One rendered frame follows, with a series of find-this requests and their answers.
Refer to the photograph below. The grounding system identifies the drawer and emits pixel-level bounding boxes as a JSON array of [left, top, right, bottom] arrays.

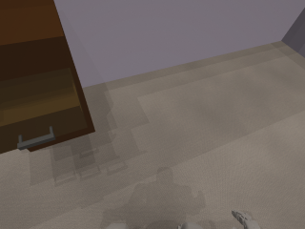
[[0, 68, 88, 155]]

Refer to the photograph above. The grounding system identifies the cabinet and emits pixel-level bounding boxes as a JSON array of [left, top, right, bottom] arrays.
[[0, 0, 95, 152]]

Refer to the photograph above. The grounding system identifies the right robot hand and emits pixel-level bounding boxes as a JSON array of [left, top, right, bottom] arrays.
[[232, 209, 260, 229]]

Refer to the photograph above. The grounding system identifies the handle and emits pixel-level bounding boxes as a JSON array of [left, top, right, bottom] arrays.
[[17, 126, 56, 151]]

